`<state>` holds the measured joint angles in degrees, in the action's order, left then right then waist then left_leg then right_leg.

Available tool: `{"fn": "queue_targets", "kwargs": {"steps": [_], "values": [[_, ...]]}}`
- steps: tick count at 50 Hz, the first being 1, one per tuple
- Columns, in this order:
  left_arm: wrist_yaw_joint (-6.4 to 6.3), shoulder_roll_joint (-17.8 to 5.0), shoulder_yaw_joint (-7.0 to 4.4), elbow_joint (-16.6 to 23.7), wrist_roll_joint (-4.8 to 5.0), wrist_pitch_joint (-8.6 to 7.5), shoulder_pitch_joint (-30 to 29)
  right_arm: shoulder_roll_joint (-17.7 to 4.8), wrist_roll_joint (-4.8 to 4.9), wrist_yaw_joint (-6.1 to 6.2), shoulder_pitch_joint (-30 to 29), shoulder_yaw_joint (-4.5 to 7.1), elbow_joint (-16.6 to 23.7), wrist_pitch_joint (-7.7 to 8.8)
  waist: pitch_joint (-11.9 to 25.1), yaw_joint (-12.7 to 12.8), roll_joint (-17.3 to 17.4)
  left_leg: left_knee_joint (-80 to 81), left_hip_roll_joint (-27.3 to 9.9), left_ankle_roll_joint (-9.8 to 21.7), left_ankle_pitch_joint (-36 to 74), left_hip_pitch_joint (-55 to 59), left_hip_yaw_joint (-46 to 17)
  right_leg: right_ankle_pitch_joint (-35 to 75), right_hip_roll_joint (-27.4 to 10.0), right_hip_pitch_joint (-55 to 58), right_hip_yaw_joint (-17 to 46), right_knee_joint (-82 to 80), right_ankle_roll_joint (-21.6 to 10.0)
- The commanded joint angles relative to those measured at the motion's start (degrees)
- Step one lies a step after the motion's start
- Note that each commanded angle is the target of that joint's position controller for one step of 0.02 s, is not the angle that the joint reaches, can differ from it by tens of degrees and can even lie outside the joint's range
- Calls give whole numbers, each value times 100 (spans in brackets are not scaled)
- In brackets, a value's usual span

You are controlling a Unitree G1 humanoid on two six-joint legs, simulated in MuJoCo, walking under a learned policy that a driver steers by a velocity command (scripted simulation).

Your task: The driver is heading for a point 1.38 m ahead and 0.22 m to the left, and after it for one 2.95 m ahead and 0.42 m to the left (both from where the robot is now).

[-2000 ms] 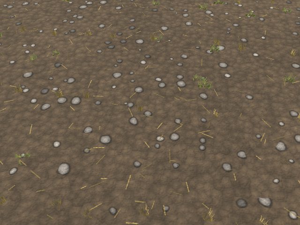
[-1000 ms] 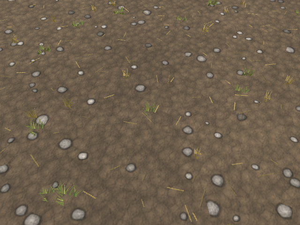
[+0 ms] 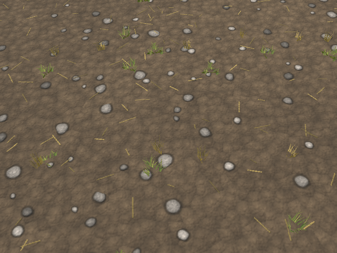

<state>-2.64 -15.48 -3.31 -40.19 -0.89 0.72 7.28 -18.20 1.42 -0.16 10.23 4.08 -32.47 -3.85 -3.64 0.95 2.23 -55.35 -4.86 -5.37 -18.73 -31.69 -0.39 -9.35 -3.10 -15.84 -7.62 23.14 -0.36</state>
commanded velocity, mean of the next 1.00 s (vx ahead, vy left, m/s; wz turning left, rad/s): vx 0.14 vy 0.00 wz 0.43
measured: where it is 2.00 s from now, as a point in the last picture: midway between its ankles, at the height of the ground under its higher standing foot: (195, 139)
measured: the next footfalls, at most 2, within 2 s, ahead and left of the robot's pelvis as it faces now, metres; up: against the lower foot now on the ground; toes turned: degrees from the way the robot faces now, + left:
left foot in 0.12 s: +0.04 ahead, +0.15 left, +0.00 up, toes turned +11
right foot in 0.58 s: +0.16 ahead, -0.04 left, +0.00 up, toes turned +34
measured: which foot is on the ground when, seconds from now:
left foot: up 0.00-0.10, down 0.12-0.58, up 0.60-0.88, down 0.90-1.00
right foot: down 0.00-0.12, up 0.14-0.56, down 0.58-0.90, up 0.92-1.00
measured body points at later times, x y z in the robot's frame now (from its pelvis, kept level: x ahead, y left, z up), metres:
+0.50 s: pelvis +0.03 +0.04 +0.00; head +0.06 +0.08 +0.44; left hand +0.08 +0.37 -0.10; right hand +0.32 -0.14 -0.07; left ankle +0.00 +0.14 -0.74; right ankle +0.13 -0.07 -0.71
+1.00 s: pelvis +0.08 +0.06 +0.00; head +0.10 +0.07 +0.45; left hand +0.11 +0.36 -0.11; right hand +0.27 -0.17 -0.10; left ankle -0.04 +0.14 -0.74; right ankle +0.14 -0.05 -0.69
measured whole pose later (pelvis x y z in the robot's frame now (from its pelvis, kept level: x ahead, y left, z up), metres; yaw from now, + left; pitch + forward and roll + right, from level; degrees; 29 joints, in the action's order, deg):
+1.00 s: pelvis +0.08 +0.06 +0.00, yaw +22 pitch +3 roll +1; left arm 1.8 -17.0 -4.6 -38.7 -0.9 1.0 14.4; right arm -16.0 -2.8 0.9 18.7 3.4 -40.0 3.1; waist 2.1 -1.6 -1.7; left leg -21.0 0.1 0.3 -18.8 -5.8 1.0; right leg -19.1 2.2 -30.9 3.6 54.5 -1.7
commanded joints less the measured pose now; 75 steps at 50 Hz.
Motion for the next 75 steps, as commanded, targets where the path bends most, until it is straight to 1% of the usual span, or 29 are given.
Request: {"fn": "queue_targets", "kwargs": {"steps": [1,5,6,7,8,9,11,19,28,29,31,33,35,39,43,44,46,47,48,51,59,62,64,65,66,67,68,70,75], "values": [[60,-1190,-381,346,83,-106,-243,-441,1,-62,-59,147,473,22,1007,-13,-1226,758,50,202,36,492,336,1565,-1500,891,600,-465,-1104],[172,-1058,-421,188,283,-178,-129,-504,11,-101,335,303,305,-89,1020,-278,-1020,2580,397,729,716,1732,579,934,-1459,640,81,511,-440],[216,-801,-372,68,218,-170,181,-849,-4,-21,789,454,156,-70,950,-385,-241,3158,254,1033,1758,2669,-37,158,-1047,-233,-299,1575,-13],[243,-471,-265,399,-71,-158,167,-1765,-47,84,977,648,280,-21,787,-145,1867,3059,-1305,1847,4375,3689,-2458,-2816,-212,-2447,-538,3629,574],[170,-622,-276,673,-118,-195,-551,-1701,-306,5,850,593,447,186,1399,-555,1507,3381,-1704,2651,3870,3274,-3309,-2949,192,-2936,859,4570,558],[118,-841,-337,708,35,-189,-774,-1470,-326,-46,650,523,408,325,1216,-504,936,3536,-1429,2455,3222,3143,-2793,-2437,133,-3005,1129,4821,396],[1,-887,-367,541,21,-190,-557,-1073,-51,50,105,406,408,349,926,-144,486,3467,-912,1883,2651,2791,-2214,-1486,30,-2964,1307,4471,261],[123,-560,-235,437,73,-226,-594,-1086,-15,292,-45,388,460,201,1111,-85,597,3179,-306,1643,2333,2346,-2468,-639,707,-1932,1465,2541,476],[310,-645,-243,367,93,-325,-205,-817,-43,193,-284,199,435,137,1004,-40,771,2630,-104,1474,2455,1910,-2926,12,490,-73,1187,344,115],[301,-760,-266,391,21,-332,-179,-673,-70,194,-112,156,396,154,999,-84,475,2434,131,1227,1623,1635,-2769,761,99,443,1506,3,-44],[266,-1129,-304,373,-193,-289,-98,-595,-143,198,170,125,470,239,829,-363,-1825,630,1341,500,-1832,465,-1284,2610,-1758,733,3699,-431,-1571],[217,-885,-259,425,-17,-293,-77,-1108,-108,228,-30,321,293,254,756,-120,-1056,-1008,1014,180,-1635,99,-1175,1794,-1654,678,3453,-402,-1673],[221,-472,-60,414,72,-278,-380,-500,-209,231,34,155,124,164,696,-264,-774,-735,767,-7,-1142,471,-1200,1090,-1046,405,2844,-396,-1204],[131,-1079,-256,328,249,-13,319,-268,-78,51,-280,48,250,398,513,10,-1546,1117,853,44,-1123,954,5,-2295,-437,217,2997,-1103,-1039],[66,-1040,-297,502,341,-27,252,-273,-24,12,353,132,-179,787,317,-411,-1131,3951,846,611,479,2654,56,-2367,-133,-493,3152,-921,-884],[65,-846,-256,661,342,-73,-25,-445,-41,53,920,199,-411,834,430,-670,-967,4136,463,760,838,3855,-96,-2064,114,-1426,2889,-481,-555],[195,-168,-56,1081,437,-317,-251,-1011,-168,117,1473,341,-518,865,519,-791,752,4206,-1750,1437,-1360,4924,-2608,-1799,596,-3944,1622,2374,-133],[372,-610,-169,1166,-106,-221,-678,-1092,-659,177,1230,305,-439,729,338,-880,974,4643,-2176,1634,-2524,4240,-3120,-1626,291,-4073,1231,3107,-188],[480,-709,-245,1131,-137,-161,-786,-707,-618,158,938,198,-421,729,-109,-707,556,4717,-1826,1492,-2358,3901,-2680,-1220,196,-4211,1353,3561,-188],[754,-666,-252,811,-153,-29,-142,-557,-399,140,958,71,-537,826,-24,-424,572,4806,-1171,1144,-923,3564,-1157,-538,88,-3883,1114,4531,-105],[970,-512,-21,1225,-133,42,-1386,-527,-424,99,1579,24,-1122,974,-780,-605,347,5223,-1004,965,836,3359,845,58,-164,-3576,285,3395,-387],[894,-364,87,1248,-102,43,-1311,-776,-415,144,1649,42,-1323,940,-529,-372,392,4409,-984,872,5024,3540,1541,-534,331,-2219,-456,2496,-909],[745,-668,-53,931,-46,3,32,-1189,-419,165,1648,133,-1357,803,479,412,659,2338,-1212,894,7978,3634,1577,-1255,963,-592,-619,2537,-1195],[665,-967,-217,550,-34,-50,1356,-1334,-365,140,1413,170,-1234,769,1184,1047,624,768,-1220,876,7740,2844,1479,-1146,1163,1175,-331,2176,-1365],[538,-1423,-424,199,-77,-52,2067,-1053,-419,86,1346,107,-1131,805,1543,1219,73,-1126,-825,715,4542,1301,1331,-1535,773,2834,775,1707,-1445],[470,-2171,-581,294,-40,39,1498,-259,-332,-67,1177,-86,-516,903,1700,494,-1825,-3358,481,372,-661,-1080,978,-3204,-762,3782,4272,118,-2041],[479,-2144,-604,458,5,57,1723,-694,-381,-89,499,-50,-193,1030,2175,841,-830,-3688,447,473,-182,-1597,-367,-3225,-1029,3887,5514,-591,-2164],[348,-1688,-480,128,-32,-50,1678,-528,-346,-48,341,-148,-182,1128,716,343,-106,-2935,-51,541,246,-1583,-368,-1770,-891,2312,4626,-812,-1911],[318,-1092,-215,146,72,-385,1140,-372,-619,-48,339,-244,-192,659,-114,-337,-58,-1311,-388,220,-228,-640,-208,-740,33,-211,3135,-1229,-1922]]}}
